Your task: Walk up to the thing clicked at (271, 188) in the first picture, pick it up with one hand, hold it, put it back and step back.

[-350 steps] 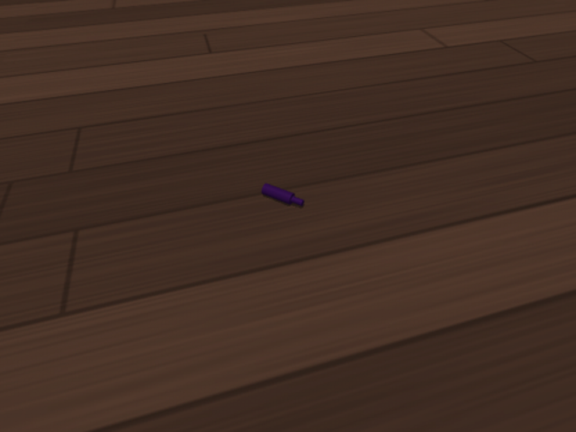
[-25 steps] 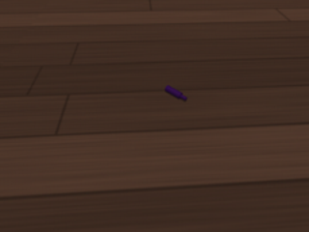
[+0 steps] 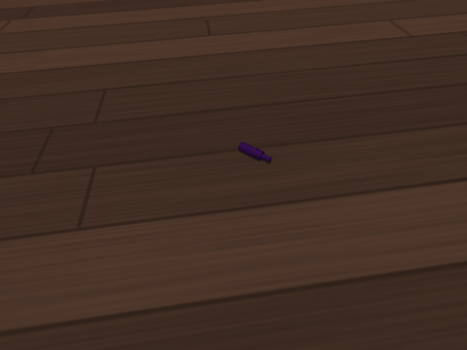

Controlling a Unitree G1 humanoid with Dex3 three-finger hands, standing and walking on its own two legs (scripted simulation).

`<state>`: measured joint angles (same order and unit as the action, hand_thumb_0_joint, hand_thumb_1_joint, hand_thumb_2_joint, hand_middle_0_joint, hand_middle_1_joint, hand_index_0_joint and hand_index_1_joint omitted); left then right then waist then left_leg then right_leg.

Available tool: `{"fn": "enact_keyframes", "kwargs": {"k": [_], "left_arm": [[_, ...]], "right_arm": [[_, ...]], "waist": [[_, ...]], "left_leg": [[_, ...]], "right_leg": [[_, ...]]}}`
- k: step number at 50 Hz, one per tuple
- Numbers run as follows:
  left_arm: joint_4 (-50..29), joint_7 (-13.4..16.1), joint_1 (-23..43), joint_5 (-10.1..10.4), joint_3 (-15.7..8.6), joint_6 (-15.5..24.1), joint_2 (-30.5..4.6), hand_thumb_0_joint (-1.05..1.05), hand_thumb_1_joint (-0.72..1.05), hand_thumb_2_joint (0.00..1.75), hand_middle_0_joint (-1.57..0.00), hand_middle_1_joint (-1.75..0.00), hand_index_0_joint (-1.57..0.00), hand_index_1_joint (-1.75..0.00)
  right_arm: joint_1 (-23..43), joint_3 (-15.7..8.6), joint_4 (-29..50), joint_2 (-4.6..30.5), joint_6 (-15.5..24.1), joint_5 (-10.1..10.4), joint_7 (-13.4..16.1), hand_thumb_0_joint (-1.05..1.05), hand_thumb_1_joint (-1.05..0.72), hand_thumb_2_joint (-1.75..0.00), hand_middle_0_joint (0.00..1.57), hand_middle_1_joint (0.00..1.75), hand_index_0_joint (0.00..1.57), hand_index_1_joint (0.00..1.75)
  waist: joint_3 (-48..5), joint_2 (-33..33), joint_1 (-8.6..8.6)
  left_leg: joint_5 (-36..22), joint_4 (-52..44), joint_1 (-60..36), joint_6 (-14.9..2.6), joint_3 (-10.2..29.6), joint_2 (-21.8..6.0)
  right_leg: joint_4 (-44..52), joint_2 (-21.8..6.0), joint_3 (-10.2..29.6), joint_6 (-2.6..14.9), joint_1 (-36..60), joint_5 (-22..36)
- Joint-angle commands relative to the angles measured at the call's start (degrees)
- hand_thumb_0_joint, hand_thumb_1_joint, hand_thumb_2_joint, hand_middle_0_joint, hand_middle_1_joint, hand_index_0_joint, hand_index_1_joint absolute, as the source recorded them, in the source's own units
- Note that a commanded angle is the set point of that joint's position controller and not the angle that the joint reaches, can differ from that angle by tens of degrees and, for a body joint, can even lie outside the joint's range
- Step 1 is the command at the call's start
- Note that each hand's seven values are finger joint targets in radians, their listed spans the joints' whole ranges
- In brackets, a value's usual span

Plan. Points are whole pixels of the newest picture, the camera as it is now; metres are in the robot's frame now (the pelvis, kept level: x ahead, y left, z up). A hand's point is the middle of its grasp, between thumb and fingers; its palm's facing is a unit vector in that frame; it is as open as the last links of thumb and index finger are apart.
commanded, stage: walk up
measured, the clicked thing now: (255, 152) +1.35 -0.06 -0.74
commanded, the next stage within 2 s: stand in 0.22 s
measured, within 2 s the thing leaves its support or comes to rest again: neither
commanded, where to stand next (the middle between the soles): +0.06 +0.02 m, yaw -1 degrees
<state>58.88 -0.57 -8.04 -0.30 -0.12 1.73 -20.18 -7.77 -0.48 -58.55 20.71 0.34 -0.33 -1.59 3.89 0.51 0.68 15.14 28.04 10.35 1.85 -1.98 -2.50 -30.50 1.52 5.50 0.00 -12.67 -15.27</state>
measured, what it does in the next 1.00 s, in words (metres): stands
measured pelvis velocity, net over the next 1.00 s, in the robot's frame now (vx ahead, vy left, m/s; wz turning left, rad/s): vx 0.00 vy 0.01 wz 0.03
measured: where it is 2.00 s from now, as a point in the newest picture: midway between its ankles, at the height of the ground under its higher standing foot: outside the picture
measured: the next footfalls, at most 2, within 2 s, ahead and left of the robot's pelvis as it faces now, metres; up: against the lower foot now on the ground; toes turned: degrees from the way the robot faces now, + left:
none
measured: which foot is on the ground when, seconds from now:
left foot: down 0.00-1.00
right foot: down 0.00-1.00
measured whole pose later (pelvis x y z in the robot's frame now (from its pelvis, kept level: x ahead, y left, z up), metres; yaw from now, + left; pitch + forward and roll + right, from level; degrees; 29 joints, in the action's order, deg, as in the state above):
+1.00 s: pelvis +0.00 +0.01 +0.01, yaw +2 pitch -2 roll +0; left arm 65.9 -0.7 -6.7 -0.8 -0.1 1.0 -20.4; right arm -5.2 -0.5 -65.1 20.0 0.6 -0.4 -1.0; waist 2.7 0.1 0.2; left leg 9.7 18.7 6.7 1.1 -0.6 -1.4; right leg -18.9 0.0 4.0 -1.2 -7.2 -9.3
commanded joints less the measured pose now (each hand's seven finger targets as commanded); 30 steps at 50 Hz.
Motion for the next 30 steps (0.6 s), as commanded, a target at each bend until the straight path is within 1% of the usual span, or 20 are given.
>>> {"fn": "enact_keyframes", "kwargs": {"k": [1, 2, 5, 8, 10, 11, 12, 14, 16, 17, 19, 21, 22, 23, 25, 26, 27, 29, 30], "left_arm": [[-2.2, 1.3, 3.1, 0.5, -3.0, 1.2, -12.8, 0.00, 0.90, 0.90, -0.20, -0.30, -0.20, -0.30], [-1.9, 1.3, 3.1, 0.6, -2.9, 1.1, -12.7, 0.00, 0.90, 0.90, -0.20, -0.30, -0.20, -0.30], [-0.8, 1.3, 4.0, 0.6, -2.8, 0.9, -12.4, 0.00, 0.90, 0.90, -0.20, -0.30, -0.20, -0.30], [0.0, 1.2, 4.8, 0.5, -2.5, 0.7, -12.2, 0.00, 0.90, 0.90, -0.20, -0.30, -0.20, -0.30], [0.6, 1.2, 5.4, 0.5, -2.5, 0.6, -12.2, 0.00, 0.90, 0.90, -0.20, -0.30, -0.20, -0.30], [1.3, 1.0, 6.2, 0.0, -2.4, 0.6, -12.4, 0.00, 0.90, 0.90, -0.20, -0.30, -0.20, -0.30], [1.6, 1.0, 6.1, 0.1, -2.4, 0.5, -12.4, 0.00, 0.90, 0.90, -0.20, -0.30, -0.20, -0.30], [2.3, 0.8, 5.5, 0.1, -2.3, 0.4, -12.2, 0.00, 0.90, 0.90, -0.20, -0.30, -0.20, -0.30], [2.5, 1.0, 6.3, -0.1, -2.5, 0.5, -12.7, 0.00, 0.90, 0.90, -0.20, -0.30, -0.20, -0.30], [2.6, 1.0, 6.2, -0.1, -2.5, 0.4, -12.6, 0.00, 0.90, 0.90, -0.20, -0.30, -0.20, -0.30], [3.0, 0.9, 6.3, -0.1, -2.3, 0.4, -12.6, 0.00, 0.90, 0.90, -0.20, -0.30, -0.20, -0.30], [3.1, 0.9, 6.4, 0.0, -2.3, 0.5, -12.6, 0.00, 0.90, 0.90, -0.20, -0.30, -0.20, -0.30], [3.1, 0.9, 6.4, -0.1, -2.4, 0.5, -12.6, 0.00, 0.90, 0.90, -0.20, -0.30, -0.20, -0.30], [3.3, 0.9, 6.1, -0.1, -2.3, 0.4, -12.4, 0.00, 0.90, 0.90, -0.20, -0.30, -0.20, -0.30], [3.3, 1.0, 6.2, -0.2, -2.3, 0.5, -12.6, 0.00, 0.90, 0.90, -0.20, -0.30, -0.20, -0.30], [3.4, 1.0, 5.9, -0.2, -2.2, 0.6, -12.4, 0.00, 0.90, 0.90, -0.20, -0.30, -0.20, -0.30], [3.4, 1.0, 6.0, -0.2, -2.3, 0.5, -12.5, 0.00, 0.90, 0.90, -0.20, -0.30, -0.20, -0.30], [3.6, 0.9, 5.2, -0.1, -2.1, 0.5, -12.0, 0.00, 0.90, 0.90, -0.20, -0.30, -0.20, -0.30], [3.6, 1.1, 5.6, -0.1, -2.3, 0.4, -12.6, 0.00, 0.90, 0.90, -0.20, -0.30, -0.20, -0.30]], "right_arm": [[3.3, -2.8, 2.3, 12.5, 1.6, 0.1, 1.2, 0.00, -0.90, -0.90, 0.20, 0.30, 0.20, 0.30], [3.5, -2.7, 2.0, 12.5, 1.7, 0.0, 1.2, 0.00, -0.90, -0.90, 0.20, 0.30, 0.20, 0.30], [4.4, -2.8, 1.2, 12.4, 1.6, 0.0, 1.4, 0.00, -0.90, -0.90, 0.20, 0.30, 0.20, 0.30], [5.1, -3.0, 0.5, 12.2, 1.5, -0.1, 1.4, 0.00, -0.90, -0.90, 0.20, 0.30, 0.20, 0.30], [5.4, -3.2, 0.0, 12.3, 1.4, -0.1, 1.4, 0.00, -0.90, -0.90, 0.20, 0.30, 0.20, 0.30], [5.4, -2.6, -0.5, 11.5, 1.4, 0.0, 1.5, 0.00, -0.90, -0.90, 0.20, 0.30, 0.20, 0.30], [5.5, -2.6, -0.9, 11.7, 1.5, 0.0, 1.6, 0.00, -0.90, -0.90, 0.20, 0.30, 0.20, 0.30], [6.2, -2.6, -1.3, 12.0, 1.6, -0.1, 1.6, 0.00, -0.90, -0.90, 0.20, 0.30, 0.20, 0.30], [5.6, -2.6, -1.8, 11.7, 1.6, 0.0, 1.6, 0.00, -0.90, -0.90, 0.20, 0.30, 0.20, 0.30], [5.8, -2.6, -1.9, 11.7, 1.6, -0.1, 1.7, 0.00, -0.90, -0.90, 0.20, 0.30, 0.20, 0.30], [5.7, -2.5, -2.5, 11.7, 1.6, -0.1, 1.6, 0.00, -0.90, -0.90, 0.20, 0.30, 0.20, 0.30], [5.4, -2.5, -2.8, 11.9, 1.6, -0.2, 1.6, 0.00, -0.90, -0.90, 0.20, 0.30, 0.20, 0.30], [5.3, -2.4, -2.8, 11.8, 1.7, -0.3, 1.6, 0.00, -0.90, -0.90, 0.20, 0.30, 0.20, 0.30], [5.7, -2.4, -3.0, 11.9, 1.7, -0.2, 1.6, 0.00, -0.90, -0.90, 0.20, 0.30, 0.20, 0.30], [5.9, -2.6, -3.0, 12.0, 1.6, -0.2, 1.7, 0.00, -0.90, -0.90, 0.20, 0.30, 0.20, 0.30], [5.5, -2.5, -3.1, 11.8, 1.5, -0.2, 1.7, 0.00, -0.90, -0.90, 0.20, 0.30, 0.20, 0.30], [5.3, -2.6, -3.2, 11.9, 1.5, -0.3, 1.7, 0.00, -0.90, -0.90, 0.20, 0.30, 0.20, 0.30], [5.2, -2.5, -3.5, 12.1, 1.6, -0.3, 1.7, 0.00, -0.90, -0.90, 0.20, 0.30, 0.20, 0.30], [5.0, -2.5, -3.5, 11.8, 1.6, -0.2, 1.7, 0.00, -0.90, -0.90, 0.20, 0.30, 0.20, 0.30]], "waist": [[-5.8, -1.1, -0.47], [-5.9, -0.6, -0.70], [-5.9, -0.5, -0.62], [-5.3, -0.5, -0.54], [-4.4, -0.3, -0.34], [-5.0, -0.7, -0.21], [-5.0, -1.0, -0.45], [-4.8, 0.0, -0.58], [-5.8, -1.0, -0.16], [-5.4, -0.8, -0.24], [-5.1, -0.5, -0.11], [-5.4, -0.1, -0.10], [-5.8, 0.2, -0.01], [-5.5, 0.8, -0.28], [-6.5, -0.4, -0.03], [-6.2, -0.3, -0.03], [-6.5, -0.3, 0.06], [-6.2, 0.7, -0.16], [-6.7, 0.2, 0.10]], "left_leg": [[-6.4, -7.2, -2.6, -4.49, 5.1, -5.2], [-7.5, -7.5, -3.3, -4.39, 4.8, -5.3], [-8.3, -8.5, -4.0, -4.44, 4.4, -5.8], [-7.1, -9.3, -4.8, -4.17, 3.7, -5.5], [-5.0, -9.9, -4.7, -3.93, 3.7, -5.3], [-8.1, -11.2, -3.4, -3.65, 5.7, -5.7], [-8.8, -11.4, -3.9, -3.31, 5.4, -5.5], [-7.8, -11.7, -4.5, -3.21, 5.5, -5.4], [-8.8, -11.9, -5.3, -3.00, 5.5, -5.4], [-8.5, -11.8, -5.5, -3.07, 5.2, -5.3], [-7.2, -12.4, -5.5, -2.87, 5.7, -5.4], [-6.9, -12.8, -5.1, -2.76, 5.8, -5.4], [-7.9, -12.8, -5.0, -2.87, 5.7, -5.5], [-6.9, -13.0, -5.0, -2.70, 5.9, -5.4], [-9.0, -12.0, -7.0, -2.76, 5.6, -5.5], [-8.6, -12.0, -6.6, -2.74, 5.7, -5.4], [-9.9, -11.9, -6.7, -2.82, 5.6, -5.5], [-10.2, -12.2, -6.1, -2.82, 5.6, -5.4], [-10.6, -12.5, -5.9, -2.78, 5.8, -5.6]], "right_leg": [[6.6, -5.8, 5.5, 2.60, 2.8, 13.4], [6.6, -5.8, 5.6, 2.48, 2.6, 14.0], [7.0, -5.7, 4.9, 2.23, 3.1, 15.3], [8.2, -6.0, 5.5, 2.16, 2.6, 15.3], [9.0, -5.9, 5.6, 2.09, 2.2, 14.1], [9.9, -6.8, 4.5, 1.31, 4.8, 15.5], [10.4, -6.7, 4.6, 1.10, 4.8, 15.4], [11.8, -6.8, 4.4, 0.77, 4.8, 14.4], [12.2, -7.0, 3.8, 0.81, 5.2, 14.6], [12.7, -7.3, 4.1, 0.85, 4.8, 15.0], [13.3, -7.2, 3.8, 0.75, 4.6, 12.9], [13.6, -7.3, 3.7, 0.65, 5.3, 12.6], [13.3, -7.5, 3.6, 0.71, 5.8, 13.7], [13.7, -7.3, 3.5, 0.64, 5.3, 12.6], [13.8, -7.8, 3.5, 0.83, 4.7, 14.2], [14.2, -7.6, 3.4, 0.68, 4.6, 13.8], [13.8, -7.8, 3.4, 0.93, 5.2, 15.1], [13.9, -7.7, 3.1, 0.72, 5.6, 15.9], [13.4, -7.7, 3.0, 0.86, 6.3, 15.8]]}}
